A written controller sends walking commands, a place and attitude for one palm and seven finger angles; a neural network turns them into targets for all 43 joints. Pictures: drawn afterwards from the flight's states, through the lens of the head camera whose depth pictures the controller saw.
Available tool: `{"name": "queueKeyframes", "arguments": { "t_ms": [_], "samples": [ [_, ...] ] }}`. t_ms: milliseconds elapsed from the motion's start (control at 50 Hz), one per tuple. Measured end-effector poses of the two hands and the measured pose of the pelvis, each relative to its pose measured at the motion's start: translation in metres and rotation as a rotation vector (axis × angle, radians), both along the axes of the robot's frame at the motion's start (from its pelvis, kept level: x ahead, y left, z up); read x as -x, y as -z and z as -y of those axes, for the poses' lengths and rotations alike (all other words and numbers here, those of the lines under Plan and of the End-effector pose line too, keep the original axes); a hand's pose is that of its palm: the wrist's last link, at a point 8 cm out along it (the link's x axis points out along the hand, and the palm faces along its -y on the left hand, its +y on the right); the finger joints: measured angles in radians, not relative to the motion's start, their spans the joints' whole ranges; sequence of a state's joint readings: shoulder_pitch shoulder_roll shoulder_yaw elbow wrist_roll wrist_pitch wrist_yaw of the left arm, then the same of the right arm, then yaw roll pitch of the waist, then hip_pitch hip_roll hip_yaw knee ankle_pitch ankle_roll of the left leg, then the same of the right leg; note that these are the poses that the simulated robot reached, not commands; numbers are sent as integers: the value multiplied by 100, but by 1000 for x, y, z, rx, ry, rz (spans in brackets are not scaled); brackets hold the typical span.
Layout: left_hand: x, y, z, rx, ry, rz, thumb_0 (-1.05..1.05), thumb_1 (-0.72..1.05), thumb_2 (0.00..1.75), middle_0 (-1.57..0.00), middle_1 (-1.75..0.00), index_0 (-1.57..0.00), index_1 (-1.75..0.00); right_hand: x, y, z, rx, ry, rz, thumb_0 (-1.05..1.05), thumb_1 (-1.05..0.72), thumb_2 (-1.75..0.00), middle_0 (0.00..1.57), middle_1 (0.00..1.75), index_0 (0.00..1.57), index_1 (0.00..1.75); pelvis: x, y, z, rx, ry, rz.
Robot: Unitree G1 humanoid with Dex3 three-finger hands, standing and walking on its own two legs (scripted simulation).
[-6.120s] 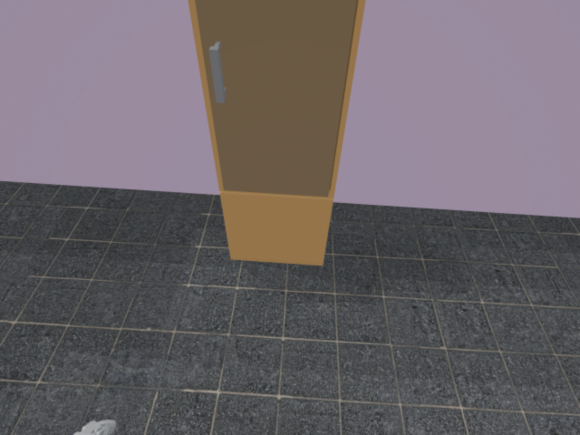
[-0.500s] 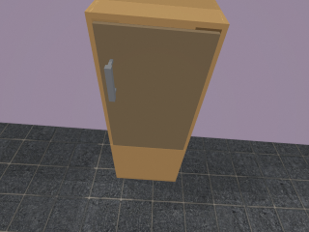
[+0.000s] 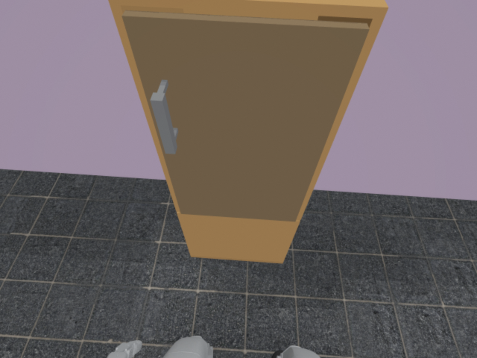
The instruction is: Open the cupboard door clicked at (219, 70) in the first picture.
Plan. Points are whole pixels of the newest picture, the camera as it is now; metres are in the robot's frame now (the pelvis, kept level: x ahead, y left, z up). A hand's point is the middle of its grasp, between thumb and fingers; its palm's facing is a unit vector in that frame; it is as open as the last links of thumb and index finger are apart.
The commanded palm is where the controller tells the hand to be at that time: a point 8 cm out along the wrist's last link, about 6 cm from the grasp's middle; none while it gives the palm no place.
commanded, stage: come to a stop and stand still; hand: left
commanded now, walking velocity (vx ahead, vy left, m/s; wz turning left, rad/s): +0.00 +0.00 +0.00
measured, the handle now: (167, 118) +0.50 +0.16 +0.09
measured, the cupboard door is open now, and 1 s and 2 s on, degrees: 0 0 0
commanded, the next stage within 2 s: look again from close up in 0.86 s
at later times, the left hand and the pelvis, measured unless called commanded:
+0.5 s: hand out of the picture -0.04 +0.22 -0.16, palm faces -0.01 -0.98 -0.22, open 7.4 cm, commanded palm none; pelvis -0.03 +0.04 +0.01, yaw -3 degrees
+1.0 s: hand out of the picture -0.08 +0.18 -0.16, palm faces -0.02 -0.99 -0.14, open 7.4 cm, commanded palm none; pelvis -0.05 +0.04 +0.01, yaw -2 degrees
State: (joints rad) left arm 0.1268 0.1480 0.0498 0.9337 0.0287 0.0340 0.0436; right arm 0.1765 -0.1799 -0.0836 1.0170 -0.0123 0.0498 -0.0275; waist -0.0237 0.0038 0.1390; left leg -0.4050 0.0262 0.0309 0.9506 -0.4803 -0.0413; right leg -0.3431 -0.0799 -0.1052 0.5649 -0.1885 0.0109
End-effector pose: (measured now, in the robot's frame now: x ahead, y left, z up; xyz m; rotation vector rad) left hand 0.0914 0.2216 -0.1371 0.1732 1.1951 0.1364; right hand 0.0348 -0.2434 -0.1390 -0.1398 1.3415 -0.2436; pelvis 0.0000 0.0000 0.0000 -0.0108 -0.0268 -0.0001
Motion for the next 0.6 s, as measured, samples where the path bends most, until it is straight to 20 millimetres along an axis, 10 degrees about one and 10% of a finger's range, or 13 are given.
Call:
{"name": "queueKeyframes", "arguments": {
  "t_ms": [320, 600],
  "samples": [
    [87, -3, -57, 18, -48, -155, 1, 91, 90, -20, -30, -20, -30, 13, -22, -56, 9, -47, 67, 1, -93, -90, 21, 30, 21, 30, 20, -14, -45, 2, 32, -28],
    [145, -9, -34, 9, -14, -237, 1, 90, 90, -19, -30, -20, -30, 81, -6, -59, -68, 24, -28, 0, -93, -90, 20, 30, 20, 30, 40, -16, -39, -16, 49, 9]
  ]
}}
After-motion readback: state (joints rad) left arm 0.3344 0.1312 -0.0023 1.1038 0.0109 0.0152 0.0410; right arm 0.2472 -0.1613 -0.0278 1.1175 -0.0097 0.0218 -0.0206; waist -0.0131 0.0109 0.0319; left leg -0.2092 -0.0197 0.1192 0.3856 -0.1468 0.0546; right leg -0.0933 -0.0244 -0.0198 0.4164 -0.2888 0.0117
